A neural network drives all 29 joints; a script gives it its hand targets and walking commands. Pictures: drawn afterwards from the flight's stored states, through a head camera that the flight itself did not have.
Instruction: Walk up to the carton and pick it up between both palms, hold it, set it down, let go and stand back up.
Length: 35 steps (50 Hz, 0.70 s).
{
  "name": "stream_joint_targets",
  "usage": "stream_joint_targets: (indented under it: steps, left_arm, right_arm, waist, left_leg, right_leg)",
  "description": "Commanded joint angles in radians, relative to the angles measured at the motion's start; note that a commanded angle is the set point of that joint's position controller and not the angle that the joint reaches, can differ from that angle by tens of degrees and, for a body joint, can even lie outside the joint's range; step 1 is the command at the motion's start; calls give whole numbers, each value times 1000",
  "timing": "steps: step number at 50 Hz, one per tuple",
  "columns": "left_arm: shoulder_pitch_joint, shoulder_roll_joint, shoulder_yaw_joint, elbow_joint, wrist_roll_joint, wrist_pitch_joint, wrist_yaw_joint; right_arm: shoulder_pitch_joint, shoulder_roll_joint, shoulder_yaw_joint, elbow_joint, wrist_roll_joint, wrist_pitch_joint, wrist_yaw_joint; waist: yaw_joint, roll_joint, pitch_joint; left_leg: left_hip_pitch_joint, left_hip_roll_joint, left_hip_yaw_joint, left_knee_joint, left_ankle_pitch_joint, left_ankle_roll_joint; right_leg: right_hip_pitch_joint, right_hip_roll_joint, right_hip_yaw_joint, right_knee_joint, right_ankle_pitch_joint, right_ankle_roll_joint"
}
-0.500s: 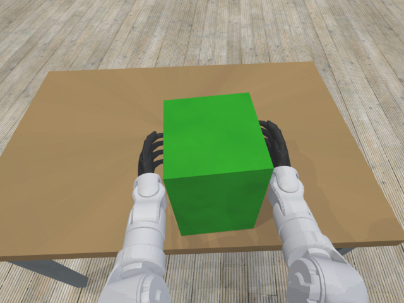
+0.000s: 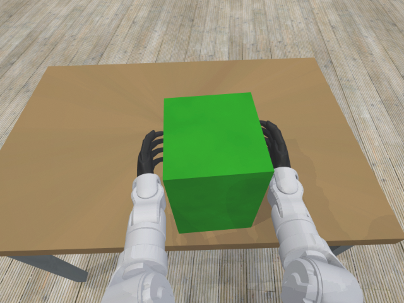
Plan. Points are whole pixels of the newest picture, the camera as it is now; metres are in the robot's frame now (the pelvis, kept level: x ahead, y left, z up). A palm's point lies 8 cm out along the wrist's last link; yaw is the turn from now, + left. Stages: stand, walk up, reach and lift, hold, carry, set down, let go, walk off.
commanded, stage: set down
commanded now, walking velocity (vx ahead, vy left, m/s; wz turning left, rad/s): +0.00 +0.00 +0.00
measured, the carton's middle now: (211, 169) +0.39 -0.02 +0.00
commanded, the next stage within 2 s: none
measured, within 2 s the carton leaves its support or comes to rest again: neither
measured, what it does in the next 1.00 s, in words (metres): stands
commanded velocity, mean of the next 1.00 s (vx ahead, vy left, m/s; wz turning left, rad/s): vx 0.00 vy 0.00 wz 0.00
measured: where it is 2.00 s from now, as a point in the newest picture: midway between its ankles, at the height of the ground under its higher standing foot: outside the picture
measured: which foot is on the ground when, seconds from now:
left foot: down 0.00-1.00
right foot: down 0.00-1.00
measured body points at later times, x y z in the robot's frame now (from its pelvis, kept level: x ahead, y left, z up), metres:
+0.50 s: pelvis +0.00 +0.00 +0.00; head +0.05 +0.01 +0.45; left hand +0.39 +0.12 +0.04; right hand +0.39 -0.15 +0.05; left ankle -0.02 +0.14 -0.75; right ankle +0.02 -0.11 -0.75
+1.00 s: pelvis +0.00 +0.00 -0.02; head +0.05 -0.02 +0.43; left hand +0.40 +0.13 +0.01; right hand +0.42 -0.17 +0.02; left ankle -0.02 +0.14 -0.75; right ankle +0.02 -0.11 -0.75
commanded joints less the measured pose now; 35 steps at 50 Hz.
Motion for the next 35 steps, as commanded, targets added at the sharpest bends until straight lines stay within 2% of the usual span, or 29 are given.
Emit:
stream_joint_targets:
  steps: [1,2,4,6,7,8,10,11,12,13,15,16,18,21,22,23,24,25,26,27,28,29,30,31,32,33,34,35]
  left_arm:
    - [-340,-431,-302,7,40,-29,-110]
    - [-340,-440,-302,3,28,-29,-110]
    - [-349,-435,-302,7,45,-30,-105]
    - [-346,-428,-295,12,40,-35,-106]
    - [-334,-425,-293,12,45,-35,-104]
    - [-322,-415,-295,1,37,-30,-102]
    - [-318,-422,-312,-8,37,-26,-98]
    - [-315,-416,-300,2,40,-31,-98]
    - [-320,-398,-292,2,41,-31,-96]
    - [-322,-394,-288,-8,44,-34,-92]
    - [-299,-381,-264,18,51,-38,-93]
    - [-304,-376,-263,4,58,-36,-89]
    - [-288,-340,-243,28,51,-34,-91]
    - [-296,-293,-244,12,39,-33,-78]
    - [-273,-258,-223,22,39,-33,-73]
    - [-302,-232,-220,-1,43,-32,-67]
    - [-298,-177,-208,-7,31,-37,-57]
    - [-306,-122,-215,-16,8,-41,-40]
    - [-308,-53,-193,-5,-10,-50,-18]
    - [-332,-4,-199,14,-34,-57,5]
    - [-365,8,-207,11,-57,-69,26]
    - [-395,86,-226,4,-89,-78,53]
    - [-414,43,-254,47,-115,-86,68]
    - [-447,94,-286,34,-165,-99,84]
    - [-434,54,-298,101,-183,-113,90]
    - [-460,99,-300,94,-204,-141,102]
    - [-437,108,-308,155,-235,-162,107]
    - [-458,157,-312,148,-267,-188,115]
  right_arm:
    - [-353,422,287,19,-60,-17,108]
    - [-347,418,267,30,-65,-18,107]
    - [-355,424,266,42,-69,-15,110]
    - [-347,416,248,35,-73,-16,112]
    - [-354,409,252,32,-69,-15,114]
    - [-312,411,244,60,-69,-7,116]
    - [-324,377,229,47,-69,-10,118]
    - [-328,393,237,47,-75,-9,117]
    - [-324,389,224,52,-79,-6,115]
    - [-325,393,249,36,-74,-13,116]
    - [-321,381,248,52,-64,-10,118]
    - [-320,365,244,50,-65,-10,120]
    - [-311,341,226,55,-66,-1,114]
    - [-313,259,198,33,-66,-2,99]
    - [-303,245,199,54,-47,2,95]
    - [-298,216,189,59,-45,7,88]
    - [-310,157,175,44,-38,7,79]
    - [-308,92,165,33,-16,7,62]
    - [-312,26,169,53,16,16,47]
    - [-317,-35,179,57,54,20,26]
    - [-335,-36,200,71,90,20,7]
    - [-360,-143,214,71,144,13,-9]
    - [-391,-115,242,101,185,18,-23]
    - [-407,-178,268,102,235,7,-35]
    - [-419,-122,290,144,268,6,-42]
    - [-428,-165,287,142,278,-15,-51]
    - [-461,-189,301,160,308,-25,-62]
    - [-475,-234,335,146,336,-42,-69]
  waist:
    - [17,-6,-369]
    - [0,-2,-378]
    - [-4,-7,-357]
    - [2,14,-366]
    - [9,3,-361]
    - [-4,1,-344]
    - [-9,16,-360]
    - [10,9,-360]
    - [-15,7,-352]
    - [9,-4,-378]
    - [29,-21,-342]
    - [22,-7,-353]
    - [20,-37,-304]
    - [8,-7,-341]
    - [25,-14,-316]
    - [10,-2,-330]
    - [16,-19,-346]
    - [12,6,-367]
    - [33,-9,-359]
    - [40,5,-358]
    - [45,-7,-370]
    - [43,21,-435]
    - [40,21,-422]
    - [43,47,-509]
    - [44,30,-525]
    - [42,56,-602]
    - [37,37,-623]
    - [56,36,-703]
  left_leg:
    - [-37,-41,124,-22,136,19]
    - [-27,-41,121,-20,150,13]
    - [-13,-38,116,-21,144,13]
    - [-6,-41,128,-13,138,14]
    - [-2,-33,123,-15,148,16]
    - [7,-39,127,-13,152,12]
    - [36,-35,123,0,182,0]
    - [20,-39,124,1,192,0]
    - [15,-41,121,-2,169,4]
    - [11,-43,121,0,191,8]
    - [-14,-39,123,-1,187,16]
    - [-11,-41,116,-1,181,7]
    - [-35,-43,124,-16,157,18]
    - [-13,-38,129,-11,167,13]
    - [-9,-42,137,-13,160,17]
    - [-11,-46,134,-18,147,19]
    - [-6,-45,132,-12,140,16]
    - [-4,-40,128,-13,136,18]
    - [-22,-35,124,-4,137,18]
    - [-37,-41,125,8,144,19]
    - [-51,-38,127,19,126,23]
    - [-34,-35,116,32,129,12]
    - [-46,-32,109,46,125,9]
    - [-41,-32,103,71,128,3]
    - [-63,-29,98,92,135,-3]
    - [-61,-34,103,115,165,-13]
    - [-81,-28,95,143,182,-21]
    - [-99,-29,93,166,214,-24]
  right_leg:
    - [314,-5,-70,49,273,33]
    - [295,4,-77,41,263,33]
    - [258,8,-82,32,230,28]
    - [249,15,-82,28,197,25]
    - [237,15,-79,29,199,23]
    - [238,12,-79,21,197,21]
    - [203,16,-81,24,198,14]
    - [221,20,-82,29,218,18]
    - [219,17,-84,26,197,27]
    - [231,22,-76,31,237,29]
    - [242,17,-68,40,246,27]
    - [250,20,-68,38,236,25]
    - [253,13,-67,41,235,29]
    - [240,14,-65,45,224,25]
    - [242,14,-61,42,218,23]
    - [232,16,-59,30,204,20]
    - [241,17,-62,38,196,22]
    - [216,20,-62,42,189,26]
    - [218,16,-58,49,174,20]
    - [205,13,-49,51,175,15]
    - [173,13,-42,56,147,18]
    - [159,24,-47,65,152,11]
    - [127,23,-42,63,125,9]
    - [104,33,-40,74,142,4]
    - [85,31,-37,81,137,4]
    - [60,34,-37,99,176,2]
    - [34,43,-38,115,183,-3]
    - [55,44,-27,132,219,-6]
